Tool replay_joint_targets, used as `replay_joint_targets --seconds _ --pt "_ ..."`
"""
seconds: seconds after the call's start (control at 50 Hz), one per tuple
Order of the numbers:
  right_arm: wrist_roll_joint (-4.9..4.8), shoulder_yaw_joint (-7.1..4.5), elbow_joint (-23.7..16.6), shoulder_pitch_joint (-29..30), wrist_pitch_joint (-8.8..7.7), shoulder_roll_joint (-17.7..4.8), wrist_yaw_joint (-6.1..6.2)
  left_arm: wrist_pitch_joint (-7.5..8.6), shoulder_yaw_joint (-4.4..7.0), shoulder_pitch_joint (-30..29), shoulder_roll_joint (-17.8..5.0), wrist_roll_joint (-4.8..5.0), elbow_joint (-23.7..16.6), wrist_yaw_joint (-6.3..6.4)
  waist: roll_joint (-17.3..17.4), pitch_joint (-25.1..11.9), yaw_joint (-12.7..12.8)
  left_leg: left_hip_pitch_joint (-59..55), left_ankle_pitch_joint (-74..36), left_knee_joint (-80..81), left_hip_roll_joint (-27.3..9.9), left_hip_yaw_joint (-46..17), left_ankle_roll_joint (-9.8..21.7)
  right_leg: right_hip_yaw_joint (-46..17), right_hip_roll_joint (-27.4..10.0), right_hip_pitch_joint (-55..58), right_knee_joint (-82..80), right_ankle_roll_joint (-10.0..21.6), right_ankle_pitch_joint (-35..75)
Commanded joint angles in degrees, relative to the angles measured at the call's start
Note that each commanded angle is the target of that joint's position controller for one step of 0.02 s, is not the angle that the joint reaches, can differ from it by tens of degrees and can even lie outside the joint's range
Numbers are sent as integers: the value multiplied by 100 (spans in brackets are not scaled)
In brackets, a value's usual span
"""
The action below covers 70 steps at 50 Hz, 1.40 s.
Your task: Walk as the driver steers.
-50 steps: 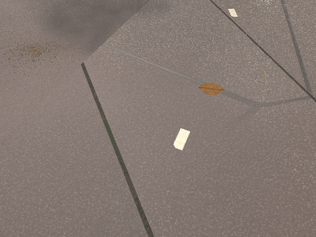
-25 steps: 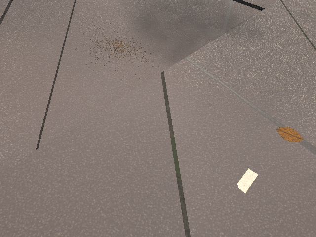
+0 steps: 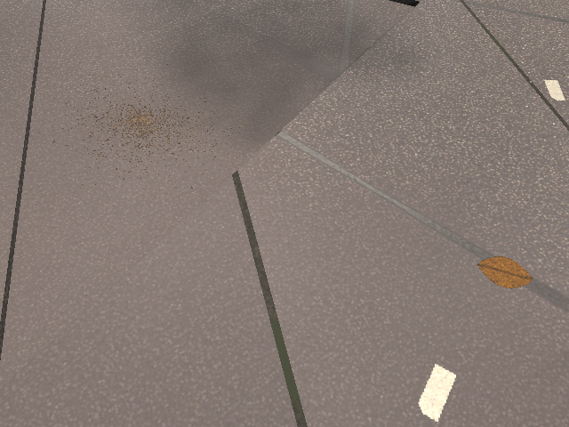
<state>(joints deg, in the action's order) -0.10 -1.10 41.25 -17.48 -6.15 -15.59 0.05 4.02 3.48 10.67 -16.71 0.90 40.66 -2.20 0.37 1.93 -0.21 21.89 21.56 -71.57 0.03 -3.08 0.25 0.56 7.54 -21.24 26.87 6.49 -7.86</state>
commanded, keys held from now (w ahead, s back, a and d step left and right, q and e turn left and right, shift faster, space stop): w+e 0.58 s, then w+q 0.42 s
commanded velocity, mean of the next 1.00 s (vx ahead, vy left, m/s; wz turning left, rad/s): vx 0.50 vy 0.00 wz -0.30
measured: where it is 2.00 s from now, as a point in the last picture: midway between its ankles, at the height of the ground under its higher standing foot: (321, 215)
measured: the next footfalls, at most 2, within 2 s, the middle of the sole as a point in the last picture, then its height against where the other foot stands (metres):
left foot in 0.32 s outside the picture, level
right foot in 0.82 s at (378, 390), level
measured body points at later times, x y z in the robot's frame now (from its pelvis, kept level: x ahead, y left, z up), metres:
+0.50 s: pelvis +0.29 +0.05 +0.01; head +0.31 +0.06 +0.46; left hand +0.49 +0.28 -0.10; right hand +0.32 -0.24 -0.08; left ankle +0.34 +0.15 -0.73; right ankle +0.22 -0.07 -0.63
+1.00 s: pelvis +0.52 -0.08 +0.01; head +0.54 -0.10 +0.46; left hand +0.72 +0.13 -0.09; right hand +0.51 -0.38 -0.11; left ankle +0.54 +0.08 -0.64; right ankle +0.50 -0.19 -0.73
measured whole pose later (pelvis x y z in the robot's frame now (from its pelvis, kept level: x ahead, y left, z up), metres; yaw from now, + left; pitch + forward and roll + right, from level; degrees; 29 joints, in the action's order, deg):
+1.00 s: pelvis +0.52 -0.08 +0.01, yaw -17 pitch +1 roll -1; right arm -1.9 -3.8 46.0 -17.0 -2.9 -17.9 0.1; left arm 4.7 3.3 12.7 -14.1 -0.4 42.4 -1.4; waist 2.7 1.5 -0.3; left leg 30.4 18.4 -66.5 -5.1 -2.8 0.1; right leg 5.7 0.4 -14.1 24.0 2.1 -11.1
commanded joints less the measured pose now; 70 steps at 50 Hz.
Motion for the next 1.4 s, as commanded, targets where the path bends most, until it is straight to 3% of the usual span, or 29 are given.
replay_joint_targets --seconds 0.02,0.08,0.14,0.22,0.3,0.32,0.34,0.36,0.38,0.4,0.48,0.64,0.74,0.78,0.8,0.82,0.84,0.86,0.88,0.92,0.96,1.1,1.24,1.28,1.32,1.34,1.36,1.38,1.4 --pt "88 -242 -681 157 -138 -811 13 40 160 38 -578 -60 -459 103 -37 -367 -126 1540 -323 349 -550 -323 -147 -2415 -1631 1276 -1489 1284 633" --pt "169 -153 -785 303 -1 -575 62 57 197 80 -732 -13 -382 174 -186 -163 -180 1256 -661 1370 -564 3 -417 -1753 -1378 285 -1558 1212 1361" --pt "164 -47 -948 1074 -17 -321 50 -7 247 329 -871 60 -262 248 -311 -161 155 647 -2073 2894 -290 164 -490 -1321 -941 -161 -1349 827 934" --pt "-24 -141 -1076 1559 -81 -533 -15 -117 253 823 -882 130 -116 276 -512 -371 405 303 -2474 3963 -20 -71 -465 -1936 -1146 502 -845 588 88" --pt "-26 -391 -918 722 -162 -886 -13 -148 190 732 -634 45 -184 263 -678 -652 -160 -933 -1753 4493 -120 -120 27 -2324 -1132 795 329 180 9" --pt "78 -487 -876 -58 -183 -1182 35 -115 56 732 -248 -27 -293 223 -162 -1318 -510 -2205 -1374 4481 -1012 -926 419 -1894 -801 271 1805 -44 -492" --pt "189 -605 -718 -582 -105 -1672 33 -43 -69 1514 116 81 -439 211 1683 -2077 -249 -4017 -338 4946 -2362 -3470 1368 -1038 -42 -1580 3755 -431 -2534" --pt "76 -569 -688 -664 -66 -1316 -12 -38 6 1530 -428 188 -382 228 1634 -1945 -349 -3993 1189 5325 -2592 -4589 1497 -1061 -489 -2491 4746 -520 -2469" --pt "47 -469 -763 -421 -43 -926 10 -79 115 959 -793 169 -412 243 911 -1201 -523 -3395 1257 5428 -2297 -3718 1241 -1048 -701 -2698 5069 -571 -1874" --pt "79 -413 -763 -144 -7 -796 19 -114 139 561 -804 83 -497 255 489 -748 -468 -2724 414 5432 -2020 -2808 1049 -868 -882 -2561 5004 -606 -1419" --pt "84 -335 -557 223 -35 -504 11 -224 142 409 -433 84 -589 177 696 -160 -129 -1508 -1275 5940 -1392 -1031 919 -667 -1235 -1932 4282 -655 -834" --pt "-12 -451 19 -75 4 -868 -2 -172 -38 -622 3 5 -774 43 282 53 -307 -1662 -2443 6229 -1355 205 1029 -418 -1217 -1779 1895 -649 572" --pt "-200 -501 352 -474 148 -1170 -40 5 -37 -1387 -146 33 -990 -84 384 272 -407 -2059 -2757 6007 -1551 -21 1036 -35 -1017 -1264 667 -483 300" --pt "-221 -520 438 -438 208 -1286 -15 57 70 -1015 -382 24 -915 -76 533 28 -75 -2209 -3672 5475 -1561 -51 899 50 -816 -501 254 -320 72" --pt "-239 -492 469 -380 228 -1253 1 70 188 -324 -580 -6 -709 -35 495 -405 334 -2021 -4379 4704 -1340 163 747 176 -661 588 -30 -169 296" --pt "-179 -401 440 -383 205 -1033 15 59 337 588 -909 -64 -473 44 450 -1071 747 -1244 -3956 3546 -1041 354 520 -106 -980 2152 178 28 527" --pt "18 -208 213 -508 154 -439 9 6 454 1461 -1446 -193 -365 159 -643 -2041 890 517 -1347 1424 -436 607 165 -1987 -2543 4118 302 511 515" --pt "-132 -152 203 -908 66 -311 8 -3 394 1426 -1400 -210 -378 151 -1604 -2732 680 1649 1263 98 115 -151 28 -4074 -3344 4548 -547 1151 -322" --pt "-271 -327 204 -551 51 -883 0 4 268 1164 -915 -131 -347 131 -1010 -1895 747 2174 990 -315 -207 -458 24 -3475 -3096 3903 -756 959 -792" --pt "-212 -346 94 -14 96 -793 21 50 129 525 -473 -68 -254 101 -606 -752 396 2153 98 5 -639 -199 50 -2050 -2573 2474 -1105 607 -567" --pt "-157 -370 172 -197 256 -636 19 151 92 100 -228 -131 -197 72 -748 -407 41 1577 -462 299 -843 -282 8 -1276 -2294 1576 -1533 497 3" --pt "-122 -300 -103 445 397 -287 -66 260 230 138 -508 -169 199 231 -359 66 1 1795 -2046 1790 -793 -246 -104 276 -2187 1373 -1962 406 1149" --pt "-113 -257 -664 1580 410 -311 -321 64 370 624 -914 21 511 291 -270 413 355 1804 -1889 3294 -623 374 286 883 -2495 2343 -1654 146 1389" --pt "-93 -337 -748 1454 435 -458 -351 -18 418 587 -1090 61 530 308 -418 191 185 1303 -1320 3382 -305 713 498 1061 -2497 2566 -1010 16 2989" --pt "-118 -578 -497 253 464 -829 -319 -110 424 447 -1169 117 505 334 -429 -521 -541 -396 -1232 3689 274 1059 810 1325 -2245 2309 771 -213 4411" --pt "-134 -790 -252 -687 510 -1247 -220 -91 348 547 -1009 44 458 363 -94 -1034 -953 -2099 -1525 3820 223 553 1043 1350 -2012 1192 2343 -474 3446" --pt "-189 -921 -247 -639 494 -2011 -143 20 71 1113 -130 -227 123 306 1655 -1408 -297 -4029 -896 4309 -1349 -2595 2061 1117 -923 -1479 4630 -916 -1814" --pt "-133 -781 -508 -775 384 -1668 -177 247 51 727 -390 -56 73 236 1100 -2508 -588 -4498 112 5383 -1939 -4635 2493 -446 -568 -2097 5461 -862 -2661" --pt "-61 -664 -442 -623 293 -1267 -214 354 152 64 -764 175 -96 189 645 -1750 -725 -4095 -120 5564 -1840 -3944 2108 -622 -852 -2623 5468 -690 -2142"
Over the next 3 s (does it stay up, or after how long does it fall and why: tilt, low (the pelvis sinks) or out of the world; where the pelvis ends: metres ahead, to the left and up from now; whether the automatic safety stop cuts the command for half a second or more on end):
stays up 1.48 0.09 -0.13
